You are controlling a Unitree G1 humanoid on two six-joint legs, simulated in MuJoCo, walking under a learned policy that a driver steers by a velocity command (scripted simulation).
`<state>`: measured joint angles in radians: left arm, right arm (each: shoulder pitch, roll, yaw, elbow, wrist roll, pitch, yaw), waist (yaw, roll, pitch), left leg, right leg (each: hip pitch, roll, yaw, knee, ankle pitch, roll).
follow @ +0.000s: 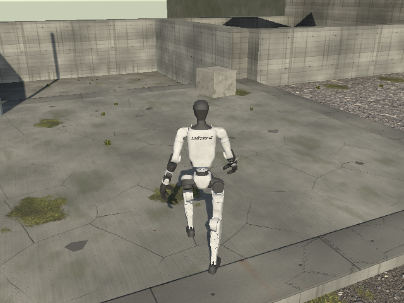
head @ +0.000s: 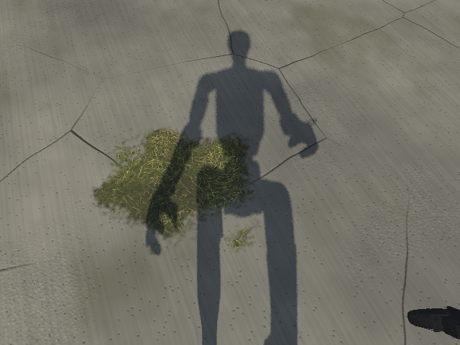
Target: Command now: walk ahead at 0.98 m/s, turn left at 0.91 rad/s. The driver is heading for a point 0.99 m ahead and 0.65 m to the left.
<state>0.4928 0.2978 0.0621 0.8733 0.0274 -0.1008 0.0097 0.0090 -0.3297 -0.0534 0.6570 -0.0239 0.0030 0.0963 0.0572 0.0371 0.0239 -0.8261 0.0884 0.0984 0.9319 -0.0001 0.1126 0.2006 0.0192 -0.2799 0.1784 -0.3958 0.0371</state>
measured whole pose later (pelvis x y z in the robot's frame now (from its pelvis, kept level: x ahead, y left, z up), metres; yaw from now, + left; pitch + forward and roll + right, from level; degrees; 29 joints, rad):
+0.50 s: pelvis +0.47 +0.06 +0.00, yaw +28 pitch +2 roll +0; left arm -0.04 0.27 -0.02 0.56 0.03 -0.06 -0.02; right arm 0.46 -0.34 -0.09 0.82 0.00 -0.06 0.01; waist -0.14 0.00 0.05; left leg 0.12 -0.16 -0.29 0.33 -0.43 0.16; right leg -0.64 -0.07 0.08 0.56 0.01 0.04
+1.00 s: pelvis +0.84 +0.30 -0.02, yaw +57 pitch +0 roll -2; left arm 0.53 0.25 0.03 0.90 0.04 -0.05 0.02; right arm -0.04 -0.30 0.00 0.61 -0.02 -0.02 0.08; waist 0.05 0.05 0.05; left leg -0.57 -0.06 0.16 0.70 -0.16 0.23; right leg 0.23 -0.05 -0.32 0.57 -0.36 0.07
